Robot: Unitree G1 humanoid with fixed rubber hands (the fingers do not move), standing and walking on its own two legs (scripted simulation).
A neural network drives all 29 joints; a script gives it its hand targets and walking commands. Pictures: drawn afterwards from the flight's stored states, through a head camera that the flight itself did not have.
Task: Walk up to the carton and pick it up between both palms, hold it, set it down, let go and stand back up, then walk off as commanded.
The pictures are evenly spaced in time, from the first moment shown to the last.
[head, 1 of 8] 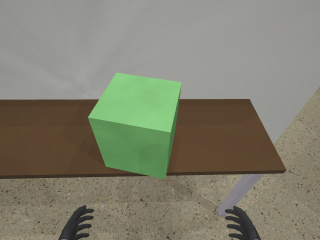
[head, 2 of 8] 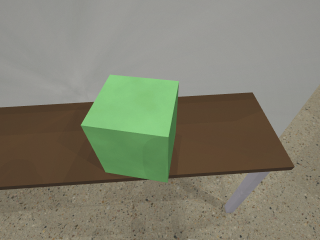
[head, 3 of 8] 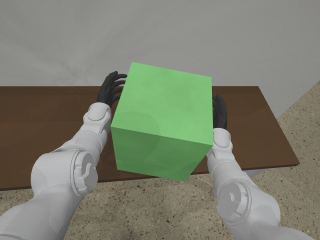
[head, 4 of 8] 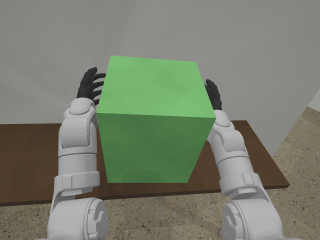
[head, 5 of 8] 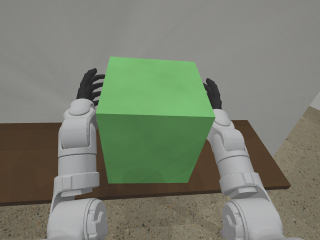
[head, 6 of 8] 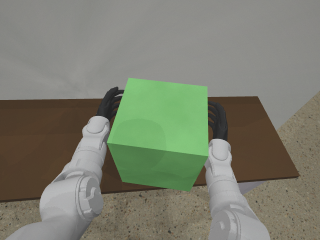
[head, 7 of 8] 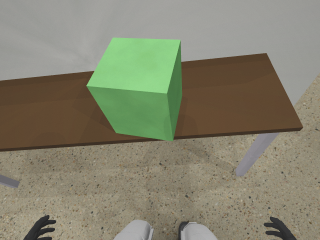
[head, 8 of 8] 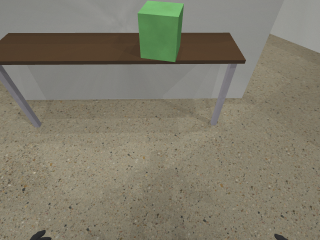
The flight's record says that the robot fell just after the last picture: no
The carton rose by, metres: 0.19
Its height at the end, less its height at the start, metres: +0.00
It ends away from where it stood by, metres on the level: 0.01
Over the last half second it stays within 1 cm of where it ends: yes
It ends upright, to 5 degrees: yes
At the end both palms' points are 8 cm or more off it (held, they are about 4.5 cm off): yes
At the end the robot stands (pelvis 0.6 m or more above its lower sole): yes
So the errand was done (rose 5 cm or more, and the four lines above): yes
